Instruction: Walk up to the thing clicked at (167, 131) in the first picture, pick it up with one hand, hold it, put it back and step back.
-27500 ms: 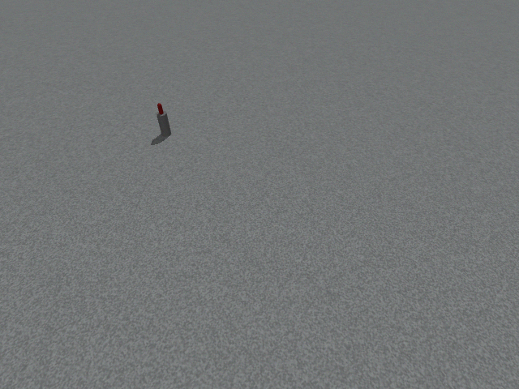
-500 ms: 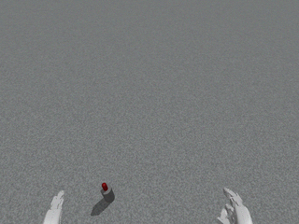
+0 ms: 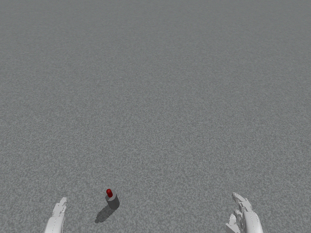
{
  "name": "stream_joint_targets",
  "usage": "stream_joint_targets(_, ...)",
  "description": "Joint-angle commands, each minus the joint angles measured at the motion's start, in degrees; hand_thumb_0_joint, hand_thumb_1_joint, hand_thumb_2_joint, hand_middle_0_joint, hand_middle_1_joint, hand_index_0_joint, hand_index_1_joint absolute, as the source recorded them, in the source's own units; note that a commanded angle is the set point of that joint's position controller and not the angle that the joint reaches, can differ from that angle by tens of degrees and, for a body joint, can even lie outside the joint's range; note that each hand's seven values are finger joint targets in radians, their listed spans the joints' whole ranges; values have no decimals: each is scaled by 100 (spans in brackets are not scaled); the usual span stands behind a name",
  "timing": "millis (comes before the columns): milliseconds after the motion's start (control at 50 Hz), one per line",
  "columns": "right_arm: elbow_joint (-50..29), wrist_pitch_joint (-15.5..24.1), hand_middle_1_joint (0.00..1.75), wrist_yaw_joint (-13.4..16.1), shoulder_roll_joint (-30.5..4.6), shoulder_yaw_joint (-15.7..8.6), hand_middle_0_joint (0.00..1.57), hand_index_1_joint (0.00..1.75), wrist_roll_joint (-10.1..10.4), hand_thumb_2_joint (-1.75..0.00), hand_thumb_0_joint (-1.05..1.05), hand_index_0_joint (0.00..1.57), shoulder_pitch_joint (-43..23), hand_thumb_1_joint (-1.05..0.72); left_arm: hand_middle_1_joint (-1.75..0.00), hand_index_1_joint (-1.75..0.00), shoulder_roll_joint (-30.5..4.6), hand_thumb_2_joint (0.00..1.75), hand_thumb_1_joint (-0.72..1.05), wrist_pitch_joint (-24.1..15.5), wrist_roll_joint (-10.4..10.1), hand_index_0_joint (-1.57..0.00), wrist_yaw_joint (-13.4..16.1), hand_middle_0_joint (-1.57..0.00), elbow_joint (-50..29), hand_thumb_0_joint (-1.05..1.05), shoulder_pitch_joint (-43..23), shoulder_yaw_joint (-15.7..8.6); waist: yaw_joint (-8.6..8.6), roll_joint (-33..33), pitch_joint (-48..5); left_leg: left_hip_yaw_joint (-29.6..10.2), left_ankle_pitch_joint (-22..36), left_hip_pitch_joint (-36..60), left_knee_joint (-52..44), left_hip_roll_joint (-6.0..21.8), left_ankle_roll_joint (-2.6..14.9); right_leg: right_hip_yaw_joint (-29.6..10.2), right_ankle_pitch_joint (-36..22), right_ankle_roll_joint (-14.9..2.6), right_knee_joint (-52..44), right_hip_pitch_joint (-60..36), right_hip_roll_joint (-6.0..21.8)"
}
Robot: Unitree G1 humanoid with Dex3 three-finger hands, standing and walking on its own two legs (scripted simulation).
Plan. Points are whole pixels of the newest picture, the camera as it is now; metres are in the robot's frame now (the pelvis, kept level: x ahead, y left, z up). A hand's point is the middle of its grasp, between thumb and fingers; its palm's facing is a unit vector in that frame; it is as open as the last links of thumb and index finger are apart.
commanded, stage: home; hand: left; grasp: from the side
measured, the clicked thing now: (111, 198) +0.44 +0.23 -0.61
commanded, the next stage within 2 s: stand in 0.66 s
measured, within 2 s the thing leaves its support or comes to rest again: neither
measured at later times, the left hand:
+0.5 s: hand out of the picture +0.17 +0.19 -0.06, palm faces +0.10 -0.95 -0.28, open 17.3 cm
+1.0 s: hand out of the picture +0.16 +0.18 -0.06, palm faces +0.10 -0.95 -0.28, open 14.4 cm
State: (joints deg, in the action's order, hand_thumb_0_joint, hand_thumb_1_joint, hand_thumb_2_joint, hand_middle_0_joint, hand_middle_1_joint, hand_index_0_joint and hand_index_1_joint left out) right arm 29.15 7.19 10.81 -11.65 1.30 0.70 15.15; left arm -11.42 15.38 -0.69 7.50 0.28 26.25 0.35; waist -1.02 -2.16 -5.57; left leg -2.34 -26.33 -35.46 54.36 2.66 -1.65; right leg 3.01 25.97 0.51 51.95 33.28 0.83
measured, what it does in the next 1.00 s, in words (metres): stands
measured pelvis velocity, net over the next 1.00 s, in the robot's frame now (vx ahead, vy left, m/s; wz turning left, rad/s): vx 0.00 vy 0.00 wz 0.00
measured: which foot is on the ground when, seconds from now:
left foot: down 0.00-1.00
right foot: down 0.00-1.00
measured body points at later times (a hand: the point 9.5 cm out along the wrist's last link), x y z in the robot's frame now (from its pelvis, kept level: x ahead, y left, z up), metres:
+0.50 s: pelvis +0.00 +0.01 +0.00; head +0.02 +0.01 +0.45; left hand +0.16 +0.24 -0.03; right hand +0.16 -0.23 -0.07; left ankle +0.01 +0.13 -0.69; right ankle +0.00 -0.13 -0.69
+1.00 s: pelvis +0.00 +0.00 +0.00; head +0.02 +0.00 +0.45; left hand +0.15 +0.23 -0.04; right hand +0.16 -0.23 -0.07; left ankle +0.01 +0.13 -0.69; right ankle +0.00 -0.13 -0.69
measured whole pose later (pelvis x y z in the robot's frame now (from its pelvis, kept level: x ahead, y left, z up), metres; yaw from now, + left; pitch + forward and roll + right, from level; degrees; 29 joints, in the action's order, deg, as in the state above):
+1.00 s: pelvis +0.00 +0.00 +0.00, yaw +0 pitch +7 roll -2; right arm 29.4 7.5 10.7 -11.6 1.4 0.4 15.5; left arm -11.2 15.2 -0.5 7.3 0.7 26.4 0.5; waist -0.9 -2.1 -5.4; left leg -2.2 -26.2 -35.3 54.5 2.5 -1.3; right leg 2.8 25.6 0.8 51.8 33.1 0.9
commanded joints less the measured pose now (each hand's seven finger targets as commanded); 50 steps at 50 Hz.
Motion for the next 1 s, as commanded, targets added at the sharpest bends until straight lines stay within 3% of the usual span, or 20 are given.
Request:
stream_joint_targets(0,-865,297,30,53,-657,-258,20,30,-10,-90,0,20,-334,-90,-6,-6,-668,8,-52,-259,34,-5,83,-5,-1147,0,-179,-349,-27,130,-623,265,1060,403,-787,-242,194,42,-1090,-30,-924,-329,-149)
stream_joint_targets(20,-878,292,30,48,-652,-253,20,30,-20,-90,0,20,-324,-90,-6,-6,-499,7,-53,-232,41,-5,63,-5,-870,0,50,-255,-50,187,-632,265,1132,456,-775,-228,195,41,-1159,-23,-909,-339,-159)
stream_joint_targets(40,-894,298,30,56,-656,-249,20,30,-6,-90,0,20,-342,-90,-6,-6,-679,7,-53,-256,26,-5,77,-5,-1253,0,-226,-355,-42,57,-659,276,1118,473,-775,-235,192,22,-1155,-26,-930,-327,-143)
stream_joint_targets(80,-829,305,30,74,-648,-251,20,30,-17,-90,0,20,-307,-90,-6,-6,-689,7,-53,-273,37,-5,85,-5,-1274,0,-309,-348,-76,41,-677,256,1135,503,-789,-218,183,38,-1160,-36,-896,-308,-161)
stream_joint_targets(140,-858,316,30,60,-636,-230,20,30,-23,-90,0,20,-354,-90,-6,-6,-482,7,-54,-227,30,-5,81,-5,-876,0,-22,-245,-35,84,-523,199,965,414,-871,-212,183,78,-943,-60,-887,-292,-175)
stream_joint_targets(220,-845,316,30,60,-644,-239,20,30,-12,-90,0,20,-359,-90,-6,-6,-717,8,-52,-278,43,-5,100,-5,-1266,0,-314,-358,5,-92,-589,184,1026,481,-924,-198,154,103,-957,-82,-841,-301,-183)
stream_joint_targets(260,-840,316,30,67,-625,-244,20,30,-24,-90,0,20,-305,-90,-6,-6,-653,7,-53,-275,39,-5,105,-5,-1202,0,-77,-357,23,-47,-714,198,1283,533,-846,-198,155,98,-1195,-81,-825,-386,-182)
stream_joint_targets(300,-834,328,30,56,-640,-238,20,30,-20,-90,0,20,-327,-90,-6,-6,-494,7,-53,-242,38,-5,84,-5,-949,0,-18,-207,-35,113,-513,195,1255,492,-851,-187,167,108,-1185,-71,-829,-305,-192)
stream_joint_targets(360,-834,319,30,43,-655,-262,20,30,-31,-90,0,20,-319,-90,-6,-6,-633,7,-53,-284,43,-5,91,-5,-1201,0,-287,-320,-27,21,-519,201,1044,431,-871,-195,162,110,-996,-66,-873,-262,-185)
stream_joint_targets(460,-872,328,30,41,-644,-251,20,30,-27,-90,0,20,-318,-90,-6,-6,-453,8,-52,-246,43,-5,59,-5,-868,0,97,-221,-27,153,-598,229,1215,484,-814,-195,172,87,-1168,-54,-844,-323,-184)
stream_joint_targets(520,-837,312,30,48,-661,-274,20,30,-28,-90,0,20,-295,-90,-6,-6,-714,7,-52,-293,55,-5,91,-5,-1332,0,-237,-385,11,-60,-745,202,1314,546,-832,-187,148,107,-1235,-78,-783,-375,-183)
stream_joint_targets(540,-844,311,30,44,-655,-257,20,30,-34,-90,0,20,-286,-90,-6,-6,-564,7,-53,-263,58,-5,82,-5,-982,0,-53,-286,-30,-7,-687,192,1297,533,-842,-186,151,106,-1206,-79,-793,-381,-190)
stream_joint_targets(580,-828,316,30,57,-645,-256,20,30,-44,-90,0,20,-292,-90,-6,-6,-533,7,-52,-263,51,-5,87,-5,-999,0,-113,-270,-34,-1,-629,199,1265,515,-857,-179,152,99,-1188,-83,-797,-358,-194)
stream_joint_targets(740,-850,339,30,70,-653,-244,20,30,-34,-90,0,20,-320,-90,-6,-6,-675,7,-53,-278,48,-5,98,-5,-1198,0,-295,-339,4,72,-561,218,1107,493,-885,-196,173,89,-1053,-61,-901,-335,-165)
stream_joint_targets(780,-857,350,30,59,-653,-233,20,30,-33,-90,0,20,-323,-90,-22,-22,-549,23,-37,-247,43,-20,78,-20,-1007,0,-106,-248,-14,88,-498,241,1119,482,-867,-204,174,81,-1071,-54,-907,-309,-165)
stream_joint_targets(800,-850,353,30,50,-639,-225,20,30,-39,-90,0,20,-344,-90,-30,-30,-493,31,-29,-239,37,-20,75,-20,-887,0,-72,-218,-38,123,-455,218,1080,425,-867,-201,177,102,-1039,-54,-903,-315,-170)
stream_joint_targets(860,-849,337,30,48,-656,-256,20,30,-37,-90,0,20,-309,-90,-30,-30,-698,55,-5,-300,48,-20,92,-20,-1267,0,-249,-377,31,6,-627,233,1147,485,-849,-211,171,78,-1097,-68,-889,-372,-156)
stream_joint_targets(880,-839,328,30,40,-647,-242,20,30,-40,-90,0,20,-324,-90,-30,-30,-570,63,3,-277,53,-20,75,-20,-913,0,8,-294,-8,151,-575,219,1183,447,-838,-205,182,90,-1132,-60,-882,-371,-168)
stream_joint_targets(940,-867,338,30,42,-641,-242,20,30,-38,-90,0,20,-359,-90,-30,-30,-507,87,27,-265,44,-20,64,-20,-829,0,-79,-271,-23,146,-456,251,968,371,-858,-210,185,78,-944,-54,-915,-270,-167)
stream_joint_targets(980,-864,330,30,45,-670,-256,20,30,-44,-90,0,20,-339,-90,-30,-30,-650,90,43,-312,53,-20,72,-20,-1151,0,-303,-340,-29,43,-598,246,878,437,-889,-217,183,61,-863,-63,-920,-286,-162)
